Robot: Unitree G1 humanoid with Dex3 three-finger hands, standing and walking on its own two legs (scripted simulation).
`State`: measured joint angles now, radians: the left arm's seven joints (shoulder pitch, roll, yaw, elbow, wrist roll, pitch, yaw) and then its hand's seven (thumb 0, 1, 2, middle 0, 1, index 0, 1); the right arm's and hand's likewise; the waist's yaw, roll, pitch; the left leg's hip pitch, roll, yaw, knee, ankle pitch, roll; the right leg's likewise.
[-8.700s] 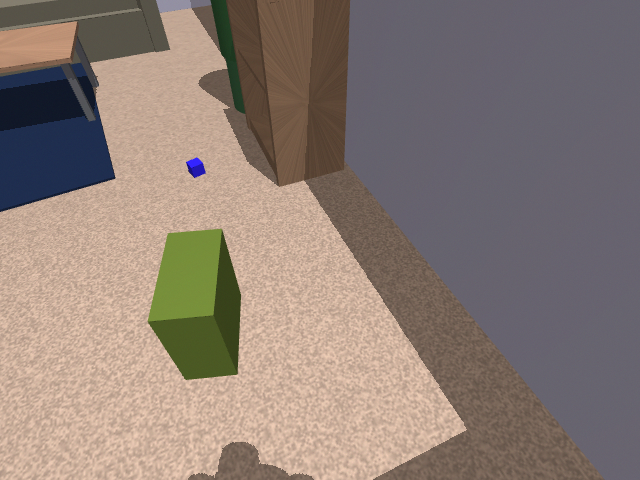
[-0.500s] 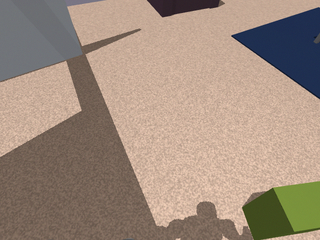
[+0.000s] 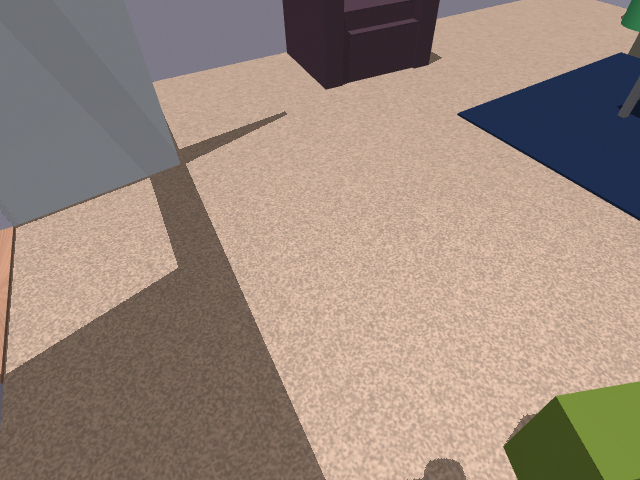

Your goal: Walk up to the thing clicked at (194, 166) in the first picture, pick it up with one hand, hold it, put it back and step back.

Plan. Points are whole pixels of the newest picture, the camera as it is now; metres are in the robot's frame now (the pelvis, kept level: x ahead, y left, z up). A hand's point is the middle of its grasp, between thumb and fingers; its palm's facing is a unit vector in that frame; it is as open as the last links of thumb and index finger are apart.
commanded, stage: walk up
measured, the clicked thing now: out of the picture +0.66 -1.59 -0.74
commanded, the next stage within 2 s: stand in 0.52 s
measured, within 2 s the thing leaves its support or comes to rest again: neither
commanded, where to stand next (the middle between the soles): +0.06 +0.00 m, yaw +0 degrees
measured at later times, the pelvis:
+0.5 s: pelvis +0.01 +0.01 +0.01, yaw +0 degrees
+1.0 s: pelvis +0.00 +0.00 +0.01, yaw +0 degrees
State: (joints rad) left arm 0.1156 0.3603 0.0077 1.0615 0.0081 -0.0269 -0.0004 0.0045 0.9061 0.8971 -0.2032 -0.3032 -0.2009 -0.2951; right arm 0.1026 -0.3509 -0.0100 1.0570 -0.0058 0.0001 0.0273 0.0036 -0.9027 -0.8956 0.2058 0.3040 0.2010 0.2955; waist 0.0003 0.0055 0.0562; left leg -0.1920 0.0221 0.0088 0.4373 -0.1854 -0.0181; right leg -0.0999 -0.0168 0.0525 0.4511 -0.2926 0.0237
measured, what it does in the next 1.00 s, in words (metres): stands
